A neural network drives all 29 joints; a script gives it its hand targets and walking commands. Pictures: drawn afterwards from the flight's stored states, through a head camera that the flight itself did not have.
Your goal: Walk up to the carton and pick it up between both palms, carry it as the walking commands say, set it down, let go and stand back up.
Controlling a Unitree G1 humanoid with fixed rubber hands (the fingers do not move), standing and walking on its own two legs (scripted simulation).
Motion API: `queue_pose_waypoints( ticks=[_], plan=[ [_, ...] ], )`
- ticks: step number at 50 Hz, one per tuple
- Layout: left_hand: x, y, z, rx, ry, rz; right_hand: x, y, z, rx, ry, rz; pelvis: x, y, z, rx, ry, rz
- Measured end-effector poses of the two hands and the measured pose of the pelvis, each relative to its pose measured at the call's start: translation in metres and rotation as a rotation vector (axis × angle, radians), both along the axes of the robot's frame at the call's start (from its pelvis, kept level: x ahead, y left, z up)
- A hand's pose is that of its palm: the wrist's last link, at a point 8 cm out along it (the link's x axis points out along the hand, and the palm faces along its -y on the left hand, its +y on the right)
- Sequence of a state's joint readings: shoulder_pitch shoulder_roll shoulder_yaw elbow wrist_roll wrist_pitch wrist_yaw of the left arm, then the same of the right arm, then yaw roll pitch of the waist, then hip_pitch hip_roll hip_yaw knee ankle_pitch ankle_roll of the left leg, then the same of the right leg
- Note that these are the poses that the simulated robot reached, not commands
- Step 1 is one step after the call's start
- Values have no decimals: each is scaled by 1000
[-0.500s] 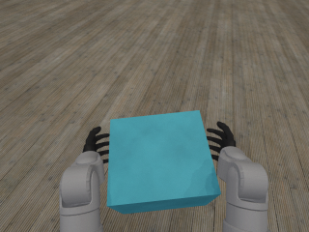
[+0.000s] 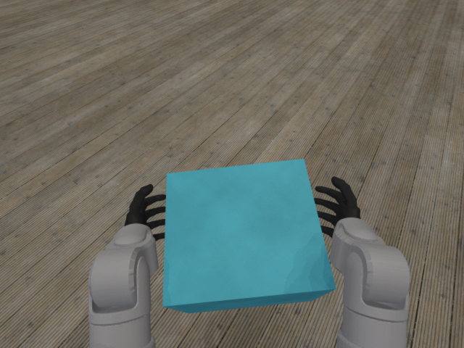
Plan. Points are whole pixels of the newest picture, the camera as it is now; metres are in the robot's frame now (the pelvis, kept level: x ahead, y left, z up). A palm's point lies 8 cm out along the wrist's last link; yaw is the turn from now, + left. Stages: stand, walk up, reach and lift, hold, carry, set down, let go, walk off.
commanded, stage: carry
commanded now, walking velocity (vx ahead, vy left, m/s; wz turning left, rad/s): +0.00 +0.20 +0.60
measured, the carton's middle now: (243, 240) +0.30 -0.01 +0.03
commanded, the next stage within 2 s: none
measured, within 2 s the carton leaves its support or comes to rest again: neither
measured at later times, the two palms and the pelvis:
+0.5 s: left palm out of the picture +0.17 +0.38 +0.11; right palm (181, 237) +0.25 +0.08 +0.12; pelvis -0.05 +0.16 +0.01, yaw +16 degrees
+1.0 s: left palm out of the picture +0.01 +0.58 +0.12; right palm out of the picture +0.17 +0.32 +0.12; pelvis -0.14 +0.31 +0.02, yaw +32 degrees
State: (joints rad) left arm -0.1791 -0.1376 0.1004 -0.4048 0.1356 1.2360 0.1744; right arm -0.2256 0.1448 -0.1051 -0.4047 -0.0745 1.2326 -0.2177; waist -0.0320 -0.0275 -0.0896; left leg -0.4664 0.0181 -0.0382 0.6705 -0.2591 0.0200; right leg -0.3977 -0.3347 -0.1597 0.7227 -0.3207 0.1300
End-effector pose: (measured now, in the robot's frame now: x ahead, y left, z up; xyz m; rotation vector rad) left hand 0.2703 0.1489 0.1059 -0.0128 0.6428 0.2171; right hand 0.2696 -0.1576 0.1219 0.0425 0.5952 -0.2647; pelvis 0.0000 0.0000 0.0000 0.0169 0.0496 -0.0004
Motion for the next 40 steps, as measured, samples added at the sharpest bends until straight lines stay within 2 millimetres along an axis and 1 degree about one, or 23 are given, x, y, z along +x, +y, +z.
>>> queue_pose_waypoints(
  ticks=[2,5,8,13,15,21,24,26,29,31,33,35,37,40],
  plan=[
    [-8,30,-8,-12,21,42,3,30,-4,-14,24,43,0,18,-1,-15,-6,9],
    [-21,62,-8,-26,48,81,4,63,0,-29,50,83,-4,38,6,-46,-4,19],
    [-29,85,-6,-23,40,100,2,87,1,-27,41,101,-10,56,7,-53,-3,34],
    [-48,116,-3,14,42,137,-5,119,-9,12,43,139,-23,80,4,-38,6,77],
    [-57,130,1,33,44,155,-9,133,-12,31,44,157,-28,91,5,-35,-3,103],
    [-82,180,10,17,37,225,-13,188,2,16,36,231,-39,126,15,14,3,201],
    [-98,215,9,18,35,265,-16,225,2,17,29,270,-47,152,14,24,13,259],
    [-110,243,7,14,28,296,-19,256,1,13,20,302,-53,172,11,20,17,295],
    [-132,289,-4,2,7,347,-27,307,-5,3,0,352,-63,206,-2,6,4,342],
    [-149,312,-11,-18,30,385,-34,334,-8,-17,26,391,-69,222,-1,-11,-2,347],
    [-163,329,-13,-34,51,409,-40,355,-5,-33,46,416,-75,233,3,-34,-5,356],
    [-173,343,-11,-37,49,423,-46,371,-2,-36,44,430,-82,244,6,-46,-6,360],
    [-183,355,-9,-32,43,434,-53,383,-3,-31,38,440,-90,253,6,-49,-3,372],
    [-199,369,-8,-12,50,455,-62,400,-9,-10,46,461,-103,265,5,-44,8,395]
  ],
)
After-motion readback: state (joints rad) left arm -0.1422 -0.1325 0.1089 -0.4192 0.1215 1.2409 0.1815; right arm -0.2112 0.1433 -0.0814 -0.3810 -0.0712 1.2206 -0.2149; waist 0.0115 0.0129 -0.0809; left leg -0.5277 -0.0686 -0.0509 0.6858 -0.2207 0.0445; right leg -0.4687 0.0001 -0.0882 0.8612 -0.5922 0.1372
